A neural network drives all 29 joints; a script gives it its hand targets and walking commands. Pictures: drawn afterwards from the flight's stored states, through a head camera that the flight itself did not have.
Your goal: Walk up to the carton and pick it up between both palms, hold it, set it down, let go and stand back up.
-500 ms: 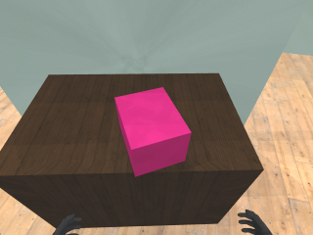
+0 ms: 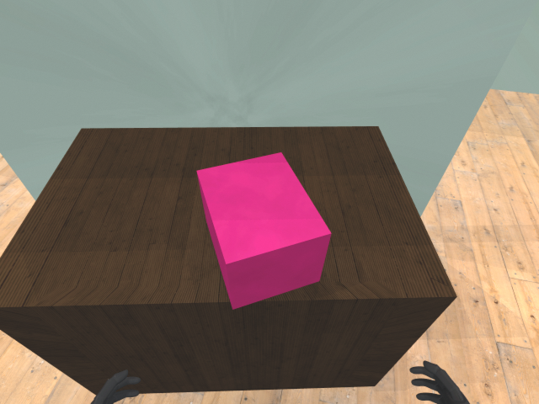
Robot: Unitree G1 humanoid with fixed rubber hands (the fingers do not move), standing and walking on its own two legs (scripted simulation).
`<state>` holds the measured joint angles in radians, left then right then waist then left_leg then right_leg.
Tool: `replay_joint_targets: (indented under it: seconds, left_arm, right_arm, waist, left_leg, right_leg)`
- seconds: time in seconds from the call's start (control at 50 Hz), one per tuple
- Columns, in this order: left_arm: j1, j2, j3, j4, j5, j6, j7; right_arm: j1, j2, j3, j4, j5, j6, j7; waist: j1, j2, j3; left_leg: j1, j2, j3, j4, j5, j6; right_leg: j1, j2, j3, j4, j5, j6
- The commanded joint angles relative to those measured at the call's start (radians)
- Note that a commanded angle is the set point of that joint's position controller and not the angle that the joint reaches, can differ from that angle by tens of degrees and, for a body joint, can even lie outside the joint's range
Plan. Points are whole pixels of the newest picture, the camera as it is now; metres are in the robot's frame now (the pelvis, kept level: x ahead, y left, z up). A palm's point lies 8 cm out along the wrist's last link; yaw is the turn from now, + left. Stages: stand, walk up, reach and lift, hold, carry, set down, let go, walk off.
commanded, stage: stand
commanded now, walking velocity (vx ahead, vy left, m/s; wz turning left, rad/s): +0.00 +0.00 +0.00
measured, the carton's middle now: (258, 226) +0.47 +0.02 -0.04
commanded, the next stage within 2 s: none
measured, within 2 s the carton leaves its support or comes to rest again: neither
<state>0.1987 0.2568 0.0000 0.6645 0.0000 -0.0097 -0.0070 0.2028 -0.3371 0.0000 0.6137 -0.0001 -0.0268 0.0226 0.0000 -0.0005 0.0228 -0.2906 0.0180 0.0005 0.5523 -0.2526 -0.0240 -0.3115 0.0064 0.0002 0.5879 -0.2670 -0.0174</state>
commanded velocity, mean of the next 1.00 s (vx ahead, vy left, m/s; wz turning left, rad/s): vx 0.00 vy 0.00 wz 0.00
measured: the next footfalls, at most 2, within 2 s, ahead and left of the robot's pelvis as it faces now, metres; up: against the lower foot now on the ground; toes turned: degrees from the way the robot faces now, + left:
none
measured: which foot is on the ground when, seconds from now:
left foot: down 0.00-1.00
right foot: down 0.00-1.00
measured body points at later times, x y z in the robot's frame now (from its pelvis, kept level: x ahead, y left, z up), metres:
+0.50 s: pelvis -0.01 +0.00 +0.00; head -0.01 -0.01 +0.45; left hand +0.14 +0.25 -0.09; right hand +0.15 -0.28 -0.08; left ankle +0.03 +0.14 -0.73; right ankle +0.03 -0.11 -0.73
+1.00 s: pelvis -0.01 +0.00 +0.00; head +0.00 -0.01 +0.45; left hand +0.14 +0.25 -0.09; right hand +0.15 -0.28 -0.08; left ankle +0.03 +0.14 -0.73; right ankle +0.03 -0.11 -0.73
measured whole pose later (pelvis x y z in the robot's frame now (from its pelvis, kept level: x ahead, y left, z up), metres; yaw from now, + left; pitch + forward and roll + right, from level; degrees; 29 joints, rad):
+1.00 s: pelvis -0.01 +0.00 +0.00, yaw +0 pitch +0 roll +1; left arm 0.20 0.26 0.00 0.71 0.00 -0.02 -0.01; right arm 0.20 -0.34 0.00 0.64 0.00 -0.03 0.03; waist 0.00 0.00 0.00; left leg -0.29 0.02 0.00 0.52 -0.23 -0.03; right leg -0.31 0.01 0.00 0.55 -0.24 -0.02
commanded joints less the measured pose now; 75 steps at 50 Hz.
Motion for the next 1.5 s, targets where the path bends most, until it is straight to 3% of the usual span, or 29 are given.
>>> replay_joint_targets:
  seconds: [0.0, 0.14, 0.18, 0.2, 0.28, 0.34, 0.38, 0.4, 0.44, 0.54, 0.58, 0.6, 0.64, 0.72, 0.86, 0.9, 0.92, 0.98, 1.0, 1.02, 1.08, 1.14, 1.2, 1.24, 1.26, 1.3, 1.38, 1.42, 1.48]
  left_arm:
    - [-0.055, 0.258, 0.085, -0.064, -0.005, -0.048, -0.011]
    - [-0.033, 0.257, 0.076, -0.053, -0.010, -0.047, -0.008]
    - [-0.053, 0.245, 0.074, -0.044, 0.004, -0.047, -0.005]
    - [-0.084, 0.301, 0.087, -0.058, 0.002, -0.046, 0.000]
    - [-0.048, 0.259, 0.076, -0.039, -0.003, -0.057, -0.011]
    - [-0.069, 0.303, 0.101, -0.039, 0.009, -0.052, -0.008]
    - [-0.057, 0.238, 0.081, -0.045, 0.002, -0.054, -0.006]
    - [-0.102, 0.267, 0.080, -0.058, 0.005, -0.047, -0.004]
    - [-0.077, 0.227, 0.074, -0.055, -0.004, -0.055, -0.005]
    - [-0.065, 0.289, 0.081, -0.038, 0.001, -0.049, -0.004]
    - [-0.078, 0.240, 0.076, -0.032, 0.000, -0.049, -0.003]
    - [-0.081, 0.293, 0.095, -0.040, 0.007, -0.056, -0.006]
    - [-0.063, 0.276, 0.091, -0.041, -0.002, -0.055, -0.005]
    - [-0.076, 0.242, 0.084, -0.035, 0.008, -0.058, -0.012]
    - [-0.049, 0.243, 0.078, -0.022, 0.004, -0.054, -0.008]
    - [-0.059, 0.258, 0.080, -0.016, -0.008, -0.052, -0.006]
    - [-0.073, 0.286, 0.088, -0.006, 0.012, -0.052, -0.004]
    - [-0.027, 0.276, 0.087, -0.008, -0.008, -0.046, 0.001]
    - [-0.049, 0.271, 0.081, -0.024, -0.002, -0.045, -0.004]
    - [-0.033, 0.234, 0.070, -0.022, -0.003, -0.043, -0.005]
    - [-0.077, 0.266, 0.082, -0.006, -0.006, -0.050, -0.012]
    - [-0.061, 0.262, 0.079, 0.001, -0.005, -0.055, -0.008]
    - [-0.026, 0.271, 0.084, 0.009, -0.004, -0.052, -0.004]
    - [-0.024, 0.276, 0.088, 0.015, 0.005, -0.053, -0.004]
    - [-0.055, 0.253, 0.086, 0.011, 0.006, -0.057, -0.002]
    - [-0.015, 0.245, 0.076, 0.010, 0.000, -0.055, -0.008]
    - [-0.084, 0.250, 0.073, 0.011, 0.001, -0.053, -0.003]
    - [-0.066, 0.249, 0.071, 0.012, -0.003, -0.052, -0.004]
    - [-0.086, 0.277, 0.084, 0.019, 0.001, -0.048, -0.004]
  right_arm:
    - [-0.030, -0.235, -0.084, -0.019, -0.011, -0.029, -0.017]
    - [0.017, -0.203, -0.072, -0.017, -0.001, -0.029, -0.003]
    - [0.012, -0.224, -0.069, 0.004, -0.010, -0.028, -0.015]
    - [-0.016, -0.187, -0.061, -0.017, -0.009, -0.028, -0.013]
    - [-0.001, -0.229, -0.075, 0.008, -0.011, -0.030, -0.007]
    - [0.015, -0.182, -0.066, 0.001, -0.010, -0.034, 0.002]
    - [0.013, -0.187, -0.066, 0.014, 0.001, -0.027, 0.004]
    - [0.052, -0.181, -0.065, 0.005, 0.003, -0.031, 0.002]
    - [-0.012, -0.209, -0.072, -0.004, -0.013, -0.036, 0.000]
    - [0.032, -0.176, -0.059, 0.020, 0.005, -0.023, -0.006]
    - [-0.034, -0.236, -0.076, -0.009, -0.014, -0.034, -0.008]
    - [-0.012, -0.212, -0.072, 0.011, -0.009, -0.038, -0.007]
    - [-0.018, -0.196, -0.062, 0.007, -0.008, -0.042, 0.000]
    - [0.014, -0.209, -0.071, 0.019, 0.005, -0.034, -0.002]
    - [0.001, -0.205, -0.054, 0.023, -0.003, -0.043, -0.012]
    - [-0.030, -0.198, -0.055, 0.014, 0.003, -0.042, -0.005]
    - [-0.002, -0.203, -0.069, 0.017, -0.001, -0.037, 0.000]
    - [0.018, -0.196, -0.064, 0.032, -0.010, -0.031, 0.006]
    - [0.038, -0.224, -0.067, 0.032, -0.003, -0.032, 0.000]
    - [-0.005, -0.230, -0.075, 0.030, -0.012, -0.036, -0.007]
    - [0.039, -0.239, -0.074, 0.050, -0.003, -0.039, -0.010]
    - [0.009, -0.190, -0.062, 0.030, -0.004, -0.034, -0.005]
    - [0.019, -0.206, -0.065, 0.048, -0.005, -0.046, -0.004]
    - [0.018, -0.226, -0.071, 0.054, 0.004, -0.037, -0.003]
    - [0.021, -0.221, -0.077, 0.055, 0.000, -0.041, -0.009]
    - [0.043, -0.256, -0.077, 0.078, -0.006, -0.034, -0.012]
    - [-0.030, -0.190, -0.060, 0.040, -0.002, -0.023, -0.014]
    - [-0.013, -0.196, -0.058, 0.050, 0.002, -0.033, -0.009]
    - [0.015, -0.218, -0.070, 0.075, -0.008, -0.036, -0.007]
  waist:
    - [0.001, -0.031, -0.134]
    - [-0.001, -0.100, -0.113]
    - [-0.001, -0.022, -0.133]
    - [-0.007, -0.080, -0.110]
    - [0.002, -0.016, -0.116]
    - [-0.009, -0.107, -0.102]
    - [0.004, -0.079, -0.124]
    - [-0.031, -0.095, -0.094]
    - [0.003, -0.022, -0.145]
    - [-0.004, -0.111, -0.113]
    - [0.007, -0.056, -0.105]
    - [-0.001, -0.106, -0.120]
    - [-0.010, -0.007, -0.139]
    - [-0.009, -0.079, -0.110]
    - [0.005, 0.012, -0.134]
    - [0.006, -0.077, -0.105]
    - [-0.020, -0.023, -0.103]
    - [0.011, -0.030, -0.105]
    - [-0.013, -0.064, -0.082]
    - [0.021, -0.052, -0.070]
    - [-0.026, -0.013, -0.129]
    - [-0.007, -0.069, -0.112]
    - [-0.007, -0.007, -0.136]
    - [0.011, -0.073, -0.154]
    - [-0.019, -0.077, -0.127]
    - [0.011, -0.092, -0.168]
    - [-0.006, -0.021, -0.083]
    - [0.003, -0.083, -0.137]
    - [-0.005, -0.086, -0.082]
  left_leg:
    - [0.114, 0.118, -0.066, -0.092, 0.078, 0.048]
    - [0.117, 0.100, -0.065, -0.085, 0.047, 0.047]
    - [0.123, 0.103, -0.051, -0.078, 0.047, 0.049]
    - [0.139, 0.115, -0.057, -0.108, 0.075, 0.045]
    - [0.091, 0.119, -0.075, -0.099, 0.069, 0.053]
    - [0.097, 0.092, -0.053, -0.094, 0.010, 0.044]
    - [0.134, 0.106, -0.065, -0.092, 0.001, 0.046]
    - [0.128, 0.103, -0.059, -0.093, 0.001, 0.045]
    - [0.124, 0.097, -0.064, -0.088, 0.053, 0.052]
    - [0.112, 0.110, -0.064, -0.098, 0.026, 0.046]
    - [0.095, 0.109, -0.065, -0.095, 0.022, 0.059]
    - [0.111, 0.120, -0.068, -0.118, 0.028, 0.042]
    - [0.130, 0.111, -0.063, -0.120, 0.037, 0.045]
    - [0.109, 0.127, -0.062, -0.115, 0.033, 0.043]
    - [0.100, 0.128, -0.072, -0.104, 0.103, 0.052]
    - [0.094, 0.127, -0.069, -0.110, 0.029, 0.051]
    - [0.108, 0.120, -0.050, -0.109, 0.026, 0.045]
    - [0.098, 0.114, -0.065, -0.122, 0.007, 0.055]
    - [0.106, 0.107, -0.058, -0.118, -0.012, 0.036]
    - [0.101, 0.124, -0.069, -0.111, 0.008, 0.054]
    - [0.133, 0.115, -0.061, -0.104, 0.026, 0.042]
    - [0.105, 0.129, -0.085, -0.131, 0.053, 0.045]
    - [0.121, 0.119, -0.065, -0.122, 0.060, 0.055]
    - [0.089, 0.122, -0.082, -0.138, 0.042, 0.056]
    - [0.110, 0.123, -0.066, -0.136, 0.051, 0.046]
    - [0.136, 0.130, -0.065, -0.111, 0.046, 0.055]
    - [0.102, 0.122, -0.069, -0.118, 0.047, 0.049]
    - [0.103, 0.122, -0.061, -0.119, 0.059, 0.049]
    - [0.104, 0.105, -0.048, -0.115, 0.004, 0.051]
  right_leg:
    - [0.072, -0.130, 0.099, -0.145, 0.091, -0.021]
    - [0.053, -0.131, 0.129, -0.201, 0.021, -0.015]
    - [0.066, -0.140, 0.150, -0.206, 0.036, -0.026]
    - [0.032, -0.142, 0.125, -0.195, 0.041, -0.019]
    - [0.074, -0.122, 0.105, -0.166, 0.064, -0.014]
    - [0.044, -0.116, 0.110, -0.200, -0.040, -0.013]
    - [0.028, -0.127, 0.140, -0.218, -0.037, -0.015]
    - [-0.008, -0.138, 0.150, -0.211, -0.043, -0.022]
    - [0.034, -0.114, 0.126, -0.209, -0.018, -0.010]
    - [0.042, -0.129, 0.137, -0.228, -0.074, -0.013]
    - [0.054, -0.127, 0.141, -0.214, 0.027, -0.017]
    - [0.071, -0.131, 0.120, -0.207, 0.008, -0.017]
    - [0.060, -0.123, 0.134, -0.192, 0.039, -0.017]
    - [0.063, -0.118, 0.106, -0.193, 0.064, -0.010]
    - [0.091, -0.126, 0.123, -0.162, 0.139, -0.020]
    - [0.065, -0.119, 0.127, -0.200, 0.072, -0.023]
    - [0.054, -0.120, 0.121, -0.199, 0.061, -0.020]
    - [0.036, -0.123, 0.122, -0.197, -0.018, -0.012]
    - [0.008, -0.121, 0.120, -0.221, -0.080, -0.016]
    - [-0.002, -0.134, 0.131, -0.224, -0.036, -0.018]
    - [0.029, -0.112, 0.108, -0.209, 0.004, -0.012]
    - [0.060, -0.113, 0.102, -0.181, 0.039, -0.009]
    - [0.064, -0.127, 0.130, -0.176, 0.077, -0.022]
    - [0.124, -0.120, 0.091, -0.166, 0.103, -0.018]
    - [0.068, -0.131, 0.110, -0.188, 0.094, -0.023]
    - [0.096, -0.123, 0.099, -0.193, 0.116, -0.015]
    - [0.053, -0.132, 0.127, -0.213, 0.073, -0.018]
    - [0.102, -0.126, 0.114, -0.191, 0.109, -0.013]
    - [0.027, -0.142, 0.156, -0.258, -0.063, -0.018]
